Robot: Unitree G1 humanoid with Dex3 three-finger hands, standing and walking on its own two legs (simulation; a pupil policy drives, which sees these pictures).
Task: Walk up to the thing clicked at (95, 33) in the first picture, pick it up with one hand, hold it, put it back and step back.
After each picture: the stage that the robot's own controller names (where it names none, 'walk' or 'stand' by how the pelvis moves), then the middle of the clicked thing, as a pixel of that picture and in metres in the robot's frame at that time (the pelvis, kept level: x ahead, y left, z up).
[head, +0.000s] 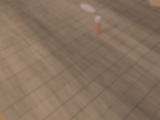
stand; (97, 26) +1.62 -0.16 -0.65
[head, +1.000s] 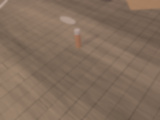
walk; (77, 38) +1.46 +0.16 -0.63
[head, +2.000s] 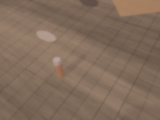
walk; (59, 68) +0.90 +0.33 -0.65
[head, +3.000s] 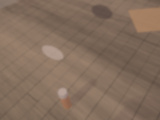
walk; (65, 99) +0.58 +0.24 -0.64
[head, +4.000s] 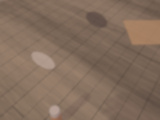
stand; (56, 116) +0.44 +0.20 -0.63
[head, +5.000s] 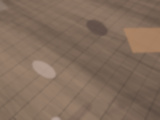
stand; out of the picture +0.40 +0.18 -0.65
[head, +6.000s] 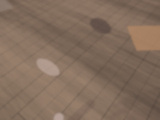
stand; out of the picture +0.42 +0.18 -0.66
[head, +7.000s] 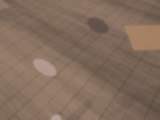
stand; out of the picture +0.41 +0.19 -0.66
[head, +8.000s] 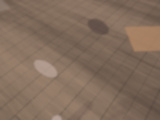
stand; out of the picture +0.41 +0.19 -0.66
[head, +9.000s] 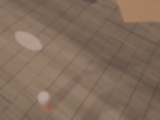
go down; (45, 102) +0.43 +0.21 -0.58
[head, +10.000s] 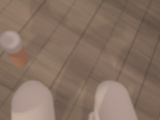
go down; (16, 51) +0.46 +0.27 -0.25
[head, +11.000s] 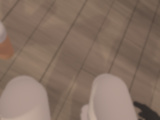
close in; out of the picture +0.46 +0.29 -0.22
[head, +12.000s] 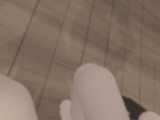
close; out of the picture +0.43 +0.32 -0.15
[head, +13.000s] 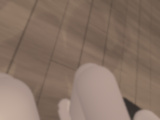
lift; out of the picture +0.41 +0.32 -0.16
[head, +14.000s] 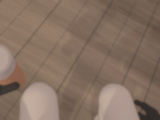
lift; (7, 72) +0.33 +0.25 -0.02
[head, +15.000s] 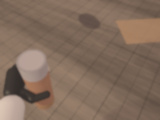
hold; (39, 84) +0.32 +0.15 +0.07
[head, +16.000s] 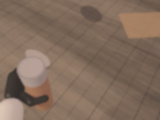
hold; (39, 88) +0.31 +0.16 +0.03
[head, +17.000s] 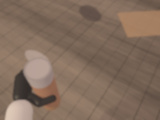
crouch; (46, 88) +0.32 +0.14 +0.03
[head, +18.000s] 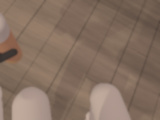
crouch; (3, 42) +0.45 +0.23 -0.06
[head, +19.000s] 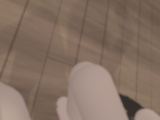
lower; out of the picture +0.42 +0.32 -0.16
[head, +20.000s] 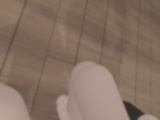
lower; out of the picture +0.43 +0.32 -0.16
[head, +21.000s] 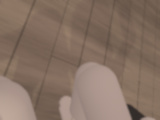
lower; out of the picture +0.41 +0.33 -0.16
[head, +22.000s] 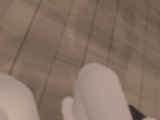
lower; out of the picture +0.40 +0.31 -0.16
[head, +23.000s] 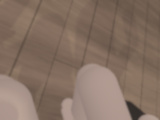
loosen; out of the picture +0.40 +0.27 -0.16
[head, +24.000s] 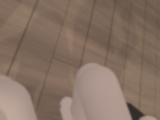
withdraw; out of the picture +0.40 +0.29 -0.17
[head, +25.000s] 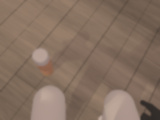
walk; (44, 64) +0.46 +0.22 -0.34
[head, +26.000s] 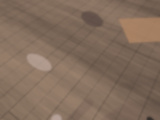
stand; out of the picture +0.39 +0.17 -0.59
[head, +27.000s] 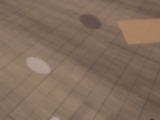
stand; out of the picture +0.39 +0.18 -0.60
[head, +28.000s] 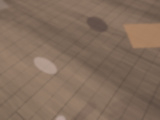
stand; out of the picture +0.40 +0.17 -0.64
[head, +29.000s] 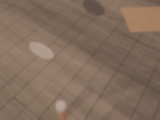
walk; (61, 111) +0.43 +0.14 -0.63
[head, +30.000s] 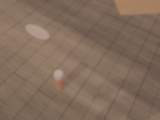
walk; (59, 81) +0.64 +0.17 -0.64
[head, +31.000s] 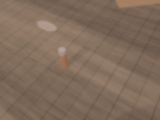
walk; (63, 58) +0.96 +0.27 -0.64
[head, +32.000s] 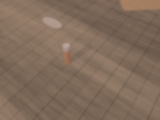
stand; (67, 54) +1.03 +0.19 -0.65
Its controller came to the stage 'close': yes
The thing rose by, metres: 0.67
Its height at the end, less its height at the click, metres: +0.00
